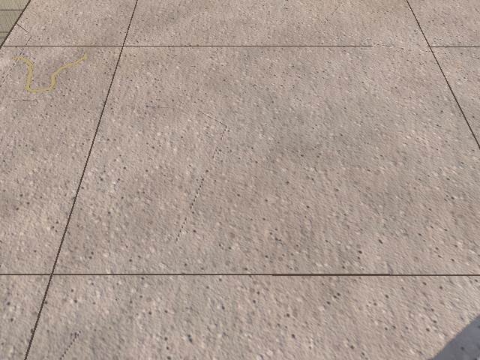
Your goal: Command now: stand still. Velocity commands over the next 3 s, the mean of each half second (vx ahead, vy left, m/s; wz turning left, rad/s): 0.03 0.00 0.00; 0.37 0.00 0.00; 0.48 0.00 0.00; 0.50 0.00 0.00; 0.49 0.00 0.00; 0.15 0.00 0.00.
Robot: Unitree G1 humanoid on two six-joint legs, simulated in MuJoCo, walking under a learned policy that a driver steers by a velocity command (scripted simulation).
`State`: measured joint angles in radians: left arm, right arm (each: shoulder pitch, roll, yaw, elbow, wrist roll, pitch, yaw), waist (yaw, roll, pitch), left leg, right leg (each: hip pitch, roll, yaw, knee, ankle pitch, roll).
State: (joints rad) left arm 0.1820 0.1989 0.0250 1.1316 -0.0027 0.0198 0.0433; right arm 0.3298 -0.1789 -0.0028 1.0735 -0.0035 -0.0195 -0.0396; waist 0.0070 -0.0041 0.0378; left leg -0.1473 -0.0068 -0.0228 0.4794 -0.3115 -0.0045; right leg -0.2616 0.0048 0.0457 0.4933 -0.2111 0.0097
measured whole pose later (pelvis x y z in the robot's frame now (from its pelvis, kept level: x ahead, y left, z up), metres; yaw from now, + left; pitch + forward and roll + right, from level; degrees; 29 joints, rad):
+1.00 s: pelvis +0.20 -0.01 +0.00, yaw +0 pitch +2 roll -1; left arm 0.52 0.18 0.01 1.09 -0.01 -0.08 0.02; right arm 0.02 -0.23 -0.03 0.86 0.03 -0.10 0.03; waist 0.09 0.03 0.01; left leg -0.66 0.07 0.03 0.64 -0.01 0.03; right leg 0.14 0.03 -0.03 0.15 -0.33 -0.03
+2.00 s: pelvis +0.78 -0.03 +0.01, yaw +1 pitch +2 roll -1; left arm 0.37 0.23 0.05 0.99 0.00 -0.09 -0.01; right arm 0.09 -0.26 -0.06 0.89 0.01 -0.08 0.00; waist 0.06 0.04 0.00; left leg -0.69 0.14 -0.04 0.76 0.01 0.01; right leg -0.05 0.07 -0.06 0.20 -0.18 -0.06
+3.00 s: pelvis +1.22 +0.02 -0.01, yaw +1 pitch +0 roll -1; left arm 0.12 0.20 0.03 0.97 0.01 -0.02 0.01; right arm 0.19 -0.24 -0.05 1.02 -0.02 0.02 -0.04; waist -0.01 0.02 0.02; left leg -0.30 0.06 -0.02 0.57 -0.28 -0.02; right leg -0.36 0.03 -0.06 0.47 -0.12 -0.04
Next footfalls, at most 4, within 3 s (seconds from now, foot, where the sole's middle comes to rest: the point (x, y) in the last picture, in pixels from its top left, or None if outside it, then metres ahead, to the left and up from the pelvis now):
1.10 left None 0.46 0.12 -0.77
1.66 right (289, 273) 0.78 -0.11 -0.77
2.20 left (215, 195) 1.09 0.13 -0.77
2.70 right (271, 146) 1.34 -0.08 -0.77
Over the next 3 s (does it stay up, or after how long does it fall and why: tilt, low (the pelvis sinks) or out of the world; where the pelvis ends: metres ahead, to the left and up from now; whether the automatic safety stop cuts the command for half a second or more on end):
stays up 1.22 0.02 -0.01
